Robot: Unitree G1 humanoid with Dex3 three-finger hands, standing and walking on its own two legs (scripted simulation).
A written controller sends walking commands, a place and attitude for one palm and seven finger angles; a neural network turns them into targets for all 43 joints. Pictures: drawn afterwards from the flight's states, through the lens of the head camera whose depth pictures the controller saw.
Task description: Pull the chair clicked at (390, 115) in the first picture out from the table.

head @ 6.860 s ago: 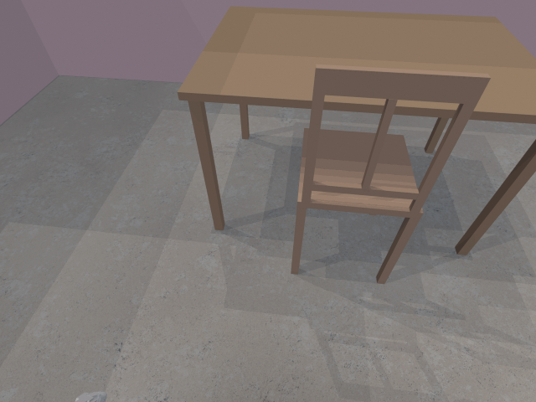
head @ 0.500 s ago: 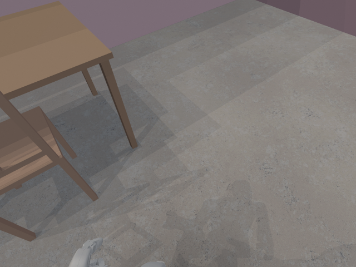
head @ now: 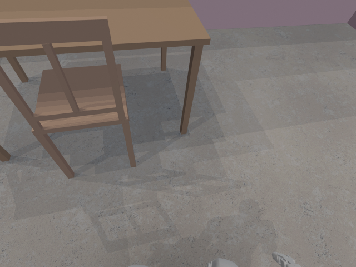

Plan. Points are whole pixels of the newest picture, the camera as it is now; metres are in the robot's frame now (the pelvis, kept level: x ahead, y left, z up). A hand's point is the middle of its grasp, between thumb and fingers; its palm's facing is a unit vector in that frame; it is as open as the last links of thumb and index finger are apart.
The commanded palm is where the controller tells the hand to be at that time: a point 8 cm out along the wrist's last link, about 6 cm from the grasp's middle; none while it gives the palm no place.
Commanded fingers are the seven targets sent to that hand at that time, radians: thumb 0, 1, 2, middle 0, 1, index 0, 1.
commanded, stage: turn to face it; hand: left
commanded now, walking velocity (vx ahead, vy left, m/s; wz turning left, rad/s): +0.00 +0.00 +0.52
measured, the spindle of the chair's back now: (63, 81) +0.66 +0.45 -0.06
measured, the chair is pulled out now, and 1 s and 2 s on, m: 0.00 0.00 0.00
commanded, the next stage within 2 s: take the last steps up to it in 0.48 s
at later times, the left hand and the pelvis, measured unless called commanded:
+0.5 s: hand out of the picture +0.08 +0.17 -0.13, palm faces +0.24 -0.93 -0.29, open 7.4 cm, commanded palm none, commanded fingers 0.00 0.90 0.90 -0.20 -0.30 -0.20 -0.30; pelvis +0.02 -0.04 +0.01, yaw +14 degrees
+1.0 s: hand out of the picture -0.11 +0.19 -0.17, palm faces +0.43 -0.88 -0.20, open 7.4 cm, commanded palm none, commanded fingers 0.00 0.90 0.90 -0.20 -0.30 -0.20 -0.30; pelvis +0.04 +0.04 +0.01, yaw +21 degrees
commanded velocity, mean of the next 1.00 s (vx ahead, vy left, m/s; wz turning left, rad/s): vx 0.13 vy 0.02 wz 0.22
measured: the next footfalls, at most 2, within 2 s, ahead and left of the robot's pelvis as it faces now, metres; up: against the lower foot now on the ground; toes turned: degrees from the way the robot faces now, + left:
right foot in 0.40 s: +0.08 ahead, -0.13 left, +0.00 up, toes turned +11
left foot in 0.90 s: +0.01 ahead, +0.13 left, +0.00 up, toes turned +26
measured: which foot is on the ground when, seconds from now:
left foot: down 0.00-0.40, up 0.42-0.88, down 0.90-1.00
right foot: up 0.00-0.38, down 0.40-0.90, up 0.92-1.00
